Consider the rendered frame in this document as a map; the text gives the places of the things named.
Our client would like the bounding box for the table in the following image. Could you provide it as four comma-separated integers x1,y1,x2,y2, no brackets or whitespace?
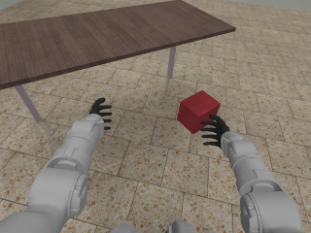
0,0,236,122

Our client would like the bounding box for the carton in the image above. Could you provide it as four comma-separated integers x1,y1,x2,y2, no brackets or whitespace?
177,90,221,134

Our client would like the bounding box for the robot left forearm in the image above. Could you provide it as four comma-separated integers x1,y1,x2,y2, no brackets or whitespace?
27,114,105,206

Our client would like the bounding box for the robot right thigh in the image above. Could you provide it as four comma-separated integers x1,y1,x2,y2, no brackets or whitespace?
167,220,198,233

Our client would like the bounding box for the left robot upper arm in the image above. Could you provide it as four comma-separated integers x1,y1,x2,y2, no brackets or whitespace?
0,167,88,233

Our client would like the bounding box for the robot left hand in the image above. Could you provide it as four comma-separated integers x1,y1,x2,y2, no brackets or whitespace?
89,97,112,130

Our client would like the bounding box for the robot right hand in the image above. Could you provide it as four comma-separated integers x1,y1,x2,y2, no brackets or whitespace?
200,114,230,148

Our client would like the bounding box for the robot right shin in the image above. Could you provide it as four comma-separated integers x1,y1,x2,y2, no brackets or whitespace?
173,216,184,222

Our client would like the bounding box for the robot right forearm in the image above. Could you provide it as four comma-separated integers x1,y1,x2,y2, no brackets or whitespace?
221,131,302,230

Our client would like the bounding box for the right robot upper arm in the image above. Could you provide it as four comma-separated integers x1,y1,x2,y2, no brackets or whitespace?
240,191,303,233

